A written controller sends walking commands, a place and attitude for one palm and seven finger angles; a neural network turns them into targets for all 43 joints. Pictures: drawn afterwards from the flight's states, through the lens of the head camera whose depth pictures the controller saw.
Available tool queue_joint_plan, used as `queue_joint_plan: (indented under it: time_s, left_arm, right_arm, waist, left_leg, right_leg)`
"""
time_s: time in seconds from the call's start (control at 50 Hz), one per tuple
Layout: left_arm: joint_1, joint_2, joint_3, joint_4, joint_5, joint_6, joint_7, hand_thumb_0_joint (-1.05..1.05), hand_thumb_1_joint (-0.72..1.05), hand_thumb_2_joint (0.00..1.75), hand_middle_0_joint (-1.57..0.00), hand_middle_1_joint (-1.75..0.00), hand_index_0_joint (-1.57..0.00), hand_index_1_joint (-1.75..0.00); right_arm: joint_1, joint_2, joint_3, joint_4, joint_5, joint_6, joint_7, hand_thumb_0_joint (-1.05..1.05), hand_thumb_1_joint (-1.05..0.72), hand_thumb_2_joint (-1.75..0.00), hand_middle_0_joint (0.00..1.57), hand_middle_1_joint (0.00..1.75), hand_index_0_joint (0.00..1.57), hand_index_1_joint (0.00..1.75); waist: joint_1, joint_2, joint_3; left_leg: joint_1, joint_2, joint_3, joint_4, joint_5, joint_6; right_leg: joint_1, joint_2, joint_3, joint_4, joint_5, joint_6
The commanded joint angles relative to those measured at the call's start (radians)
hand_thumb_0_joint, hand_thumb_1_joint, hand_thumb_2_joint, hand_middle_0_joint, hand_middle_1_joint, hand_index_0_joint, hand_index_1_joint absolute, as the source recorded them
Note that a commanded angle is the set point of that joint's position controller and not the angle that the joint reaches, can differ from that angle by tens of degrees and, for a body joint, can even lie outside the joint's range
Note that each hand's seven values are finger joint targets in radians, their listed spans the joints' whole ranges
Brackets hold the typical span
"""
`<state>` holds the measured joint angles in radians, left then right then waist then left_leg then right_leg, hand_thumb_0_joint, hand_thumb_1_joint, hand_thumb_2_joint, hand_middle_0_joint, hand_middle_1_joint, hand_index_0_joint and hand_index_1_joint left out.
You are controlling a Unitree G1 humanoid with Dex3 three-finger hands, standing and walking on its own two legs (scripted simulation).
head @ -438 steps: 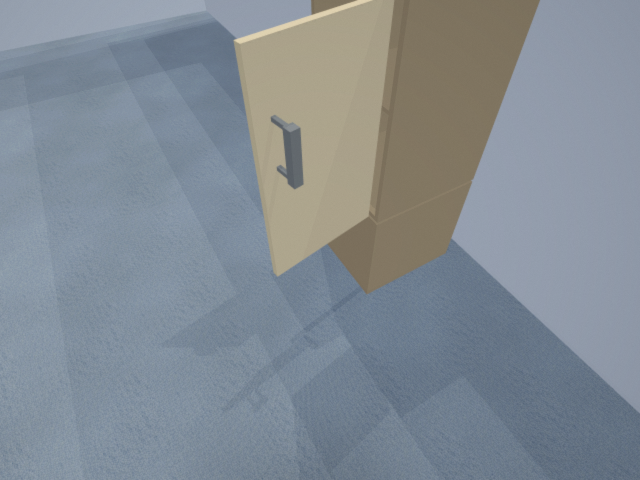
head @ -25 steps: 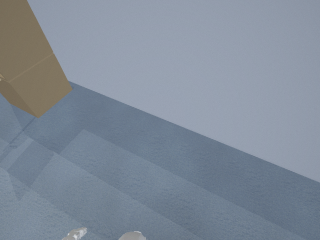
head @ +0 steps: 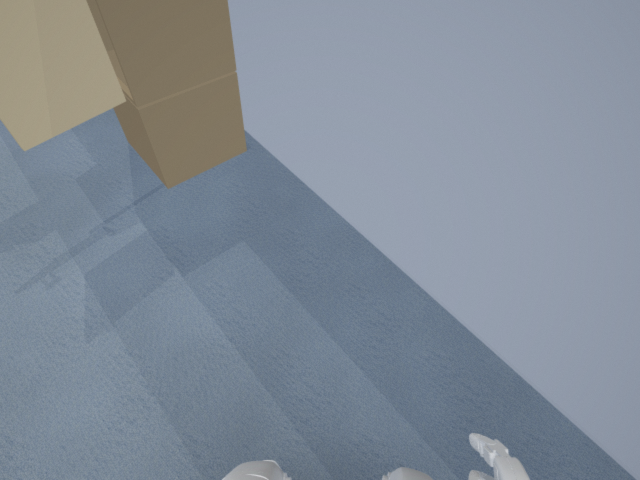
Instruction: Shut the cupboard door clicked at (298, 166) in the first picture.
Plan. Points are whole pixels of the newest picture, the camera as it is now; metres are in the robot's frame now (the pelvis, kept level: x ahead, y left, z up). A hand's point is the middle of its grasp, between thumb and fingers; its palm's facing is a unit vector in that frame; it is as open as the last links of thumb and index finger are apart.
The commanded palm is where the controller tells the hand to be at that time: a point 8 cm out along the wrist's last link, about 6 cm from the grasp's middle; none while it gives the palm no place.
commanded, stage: walk to a spot facing it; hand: left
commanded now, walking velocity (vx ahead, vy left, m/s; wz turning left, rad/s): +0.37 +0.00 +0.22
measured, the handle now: out of the picture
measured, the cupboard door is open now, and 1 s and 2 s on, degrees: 100 100 100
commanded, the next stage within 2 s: turn to face it in 1.24 s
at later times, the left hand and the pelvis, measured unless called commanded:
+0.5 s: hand (264, 327) +0.34 +0.13 -0.14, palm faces +0.06 -0.98 -0.17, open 7.4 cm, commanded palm none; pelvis +0.22 -0.05 +0.01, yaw +7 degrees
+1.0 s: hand (220, 326) +0.35 +0.21 -0.17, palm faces +0.32 -0.94 -0.14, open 7.4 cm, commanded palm none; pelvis +0.42 +0.04 +0.01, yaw +14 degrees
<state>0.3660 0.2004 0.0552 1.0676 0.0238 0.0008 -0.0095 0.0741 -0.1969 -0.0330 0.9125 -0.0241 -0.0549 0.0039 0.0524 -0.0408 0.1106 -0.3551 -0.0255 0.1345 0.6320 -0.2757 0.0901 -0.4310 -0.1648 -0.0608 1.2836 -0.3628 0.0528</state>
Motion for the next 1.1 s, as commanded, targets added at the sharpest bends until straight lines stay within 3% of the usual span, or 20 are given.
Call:
queue_joint_plan:
  time_s: [0.0,0.14,0.26,0.3,0.32,0.34,0.36,0.38,0.42,0.48,0.54,0.7,0.76,0.78,0.8,0.82,0.84,0.88,0.92,1.08]
  left_arm:
    - [-0.003,0.022,0.011,-0.094,0.012,-0.017,-0.011,0.00,0.90,0.90,-0.20,-0.30,-0.20,-0.30]
    - [-0.229,0.039,0.009,-0.173,0.006,-0.020,-0.023,0.00,0.90,0.90,-0.20,-0.30,-0.20,-0.30]
    - [-0.378,0.046,-0.001,-0.230,0.001,-0.038,-0.026,0.00,0.90,0.90,-0.20,-0.30,-0.20,-0.30]
    - [-0.320,0.061,0.005,-0.215,-0.001,-0.047,-0.023,0.00,0.90,0.90,-0.20,-0.30,-0.20,-0.30]
    - [-0.206,0.084,0.015,-0.179,0.001,-0.056,-0.019,0.00,0.90,0.90,-0.20,-0.30,-0.20,-0.30]
    - [-0.023,0.154,0.036,-0.126,0.008,-0.070,-0.009,0.00,0.90,0.90,-0.20,-0.30,-0.20,-0.30]
    - [0.139,0.244,0.060,-0.071,0.008,-0.070,0.000,0.00,0.90,0.90,-0.20,-0.30,-0.20,-0.30]
    - [0.140,0.235,0.055,-0.071,-0.005,-0.069,0.005,0.00,0.90,0.90,-0.20,-0.30,-0.20,-0.30]
    - [-0.024,0.127,0.030,-0.101,-0.009,-0.068,0.014,0.00,0.90,0.90,-0.20,-0.30,-0.20,-0.30]
    - [-0.082,0.041,0.005,-0.100,-0.004,-0.087,0.016,0.00,0.90,0.90,-0.20,-0.30,-0.20,-0.30]
    - [-0.060,0.026,0.009,-0.071,-0.001,-0.103,0.019,0.00,0.90,0.90,-0.20,-0.30,-0.20,-0.30]
    - [0.025,0.107,0.005,0.000,0.003,-0.093,0.019,0.00,0.90,0.90,-0.20,-0.30,-0.20,-0.30]
    - [-0.004,0.130,0.011,0.002,-0.003,-0.084,0.015,0.00,0.90,0.90,-0.20,-0.30,-0.20,-0.30]
    - [0.008,0.107,0.006,-0.018,-0.008,-0.078,0.007,0.00,0.90,0.90,-0.20,-0.30,-0.20,-0.30]
    - [0.024,0.050,-0.005,-0.059,-0.016,-0.078,-0.006,0.00,0.90,0.90,-0.20,-0.30,-0.20,-0.30]
    - [-0.076,0.085,-0.008,-0.110,-0.013,-0.078,-0.002,0.00,0.90,0.90,-0.20,-0.30,-0.20,-0.30]
    - [-0.121,0.067,-0.003,-0.108,-0.011,-0.078,0.005,0.00,0.90,0.90,-0.20,-0.30,-0.20,-0.30]
    - [-0.085,0.051,0.003,-0.067,0.004,-0.060,-0.006,0.00,0.90,0.90,-0.20,-0.30,-0.20,-0.30]
    - [-0.014,0.026,-0.001,-0.034,0.010,-0.040,-0.012,0.00,0.90,0.90,-0.20,-0.30,-0.20,-0.30]
    - [-0.175,0.014,0.010,-0.102,0.004,-0.018,-0.021,0.00,0.90,0.90,-0.20,-0.30,-0.20,-0.30]
  right_arm:
    - [0.165,-0.128,-0.032,0.023,0.009,-0.016,-0.017,0.00,-0.90,-0.90,0.20,0.30,0.20,0.30]
    - [0.276,-0.102,-0.033,0.078,0.008,-0.027,-0.017,0.00,-0.90,-0.90,0.20,0.30,0.20,0.30]
    - [0.378,-0.110,-0.030,0.128,-0.004,-0.025,-0.023,0.00,-0.90,-0.90,0.20,0.30,0.20,0.30]
    - [0.380,-0.116,-0.030,0.142,-0.005,-0.020,-0.027,0.00,-0.90,-0.90,0.20,0.30,0.20,0.30]
    - [0.378,-0.109,-0.028,0.147,0.000,-0.019,-0.026,0.00,-0.90,-0.90,0.20,0.30,0.20,0.30]
    - [0.365,-0.087,-0.026,0.137,0.013,-0.027,-0.020,0.00,-0.90,-0.90,0.20,0.30,0.20,0.30]
    - [0.398,-0.045,-0.021,0.113,0.022,-0.032,-0.020,0.00,-0.90,-0.90,0.20,0.30,0.20,0.30]
    - [0.327,-0.080,-0.028,0.102,0.015,-0.027,-0.019,0.00,-0.90,-0.90,0.20,0.30,0.20,0.30]
    - [0.249,-0.059,-0.038,0.102,0.011,-0.013,-0.011,0.00,-0.90,-0.90,0.20,0.30,0.20,0.30]
    - [0.296,0.010,-0.030,0.132,-0.002,0.029,0.003,0.00,-0.90,-0.90,0.20,0.30,0.20,0.30]
    - [0.271,0.034,-0.035,0.120,-0.005,0.041,0.019,0.00,-0.90,-0.90,0.20,0.30,0.20,0.30]
    - [0.037,0.009,-0.025,0.034,-0.001,0.017,0.045,0.00,-0.90,-0.90,0.20,0.30,0.20,0.30]
    - [0.225,-0.052,-0.038,0.084,-0.011,0.006,0.030,0.00,-0.90,-0.90,0.20,0.30,0.20,0.30]
    - [0.375,-0.141,-0.058,0.119,-0.018,0.004,0.018,0.00,-0.90,-0.90,0.20,0.30,0.20,0.30]
    - [0.488,-0.262,-0.087,0.137,-0.021,-0.001,0.001,0.00,-0.90,-0.90,0.20,0.30,0.20,0.30]
    - [0.491,-0.287,-0.086,0.133,-0.003,0.011,-0.012,0.00,-0.90,-0.90,0.20,0.30,0.20,0.30]
    - [0.393,-0.257,-0.082,0.111,-0.001,0.005,-0.019,0.00,-0.90,-0.90,0.20,0.30,0.20,0.30]
    - [0.252,-0.149,-0.049,0.074,0.000,-0.008,-0.022,0.00,-0.90,-0.90,0.20,0.30,0.20,0.30]
    - [0.217,-0.108,-0.035,0.077,0.003,-0.020,-0.022,0.00,-0.90,-0.90,0.20,0.30,0.20,0.30]
    - [0.316,-0.085,-0.030,0.120,0.009,-0.034,-0.023,0.00,-0.90,-0.90,0.20,0.30,0.20,0.30]
  waist:
    - [-0.041,0.133,-0.068]
    - [-0.069,0.104,-0.020]
    - [-0.107,0.134,-0.027]
    - [-0.073,0.123,-0.059]
    - [-0.018,0.076,-0.104]
    - [0.059,-0.032,-0.218]
    - [0.084,-0.259,-0.345]
    - [0.091,-0.175,-0.310]
    - [0.014,-0.082,-0.134]
    - [-0.061,-0.094,-0.055]
    - [-0.079,-0.069,-0.035]
    - [-0.029,-0.092,-0.012]
    - [-0.142,-0.045,-0.083]
    - [-0.202,0.100,-0.195]
    - [-0.221,0.341,-0.289]
    - [-0.221,0.178,-0.283]
    - [-0.182,0.125,-0.220]
    - [-0.106,0.167,-0.088]
    - [-0.058,0.168,-0.074]
    - [-0.062,0.098,-0.010]
  left_leg:
    - [0.102,0.254,-0.253,-0.430,0.098,0.078]
    - [0.167,0.241,-0.238,-0.490,0.142,0.102]
    - [0.283,0.256,-0.244,-0.390,0.367,0.096]
    - [0.271,0.238,-0.238,-0.290,0.440,0.072]
    - [0.202,0.198,-0.219,-0.143,0.494,0.041]
    - [-0.010,0.133,-0.165,0.109,0.404,-0.001]
    - [-0.247,-0.014,-0.066,0.423,-0.231,-0.058]
    - [-0.314,0.024,-0.140,0.602,-0.303,-0.056]
    - [-0.330,0.123,-0.180,0.652,-0.117,-0.060]
    - [-0.243,0.148,-0.146,0.536,0.003,-0.092]
    - [-0.249,0.151,-0.111,0.410,0.077,-0.106]
    - [-0.181,0.094,-0.020,0.046,0.057,-0.063]
    - [0.188,0.011,0.041,-0.091,0.056,-0.028]
    - [0.451,0.131,-0.132,-0.134,-0.006,0.025]
    - [0.629,0.410,-0.596,-0.280,-0.002,0.146]
    - [0.589,0.491,-0.707,-0.341,-0.009,0.199]
    - [0.460,0.465,-0.624,-0.362,-0.039,0.172]
    - [0.217,0.373,-0.434,-0.420,-0.071,0.098]
    - [0.148,0.308,-0.294,-0.440,0.004,0.065]
    - [0.220,0.283,-0.179,-0.515,0.134,0.084]
  right_leg:
    - [-0.142,-0.016,0.030,-0.092,0.117,0.011]
    - [-0.163,0.008,0.024,-0.415,0.270,0.014]
    - [-0.066,0.077,-0.019,-0.636,0.190,-0.020]
    - [0.092,0.111,-0.039,-0.729,0.172,-0.041]
    - [0.285,0.126,-0.038,-0.783,0.204,-0.060]
    - [0.622,-0.019,0.134,-0.801,0.240,-0.112]
    - [0.862,-0.315,0.447,-0.890,0.367,-0.211]
    - [0.769,-0.337,0.490,-0.949,0.399,-0.246]
    - [0.497,-0.264,0.277,-0.990,0.346,-0.203]
    - [0.276,-0.180,0.066,-1.086,0.310,-0.164]
    - [0.260,-0.153,-0.017,-1.128,0.296,-0.166]
    - [0.413,-0.180,-0.064,-1.055,0.437,-0.164]
    - [0.294,-0.129,-0.155,-0.759,0.621,-0.124]
    - [0.120,-0.067,-0.182,-0.482,0.474,-0.081]
    - [-0.154,0.098,-0.175,-0.133,-0.126,-0.028]
    - [-0.240,0.083,-0.025,0.019,-0.191,-0.052]
    - [-0.282,0.051,0.018,0.086,-0.112,-0.057]
    - [-0.219,-0.007,0.051,0.029,0.026,-0.045]
    - [-0.150,-0.005,0.039,-0.066,0.078,-0.034]
    - [-0.220,0.006,0.026,-0.345,0.267,-0.012]
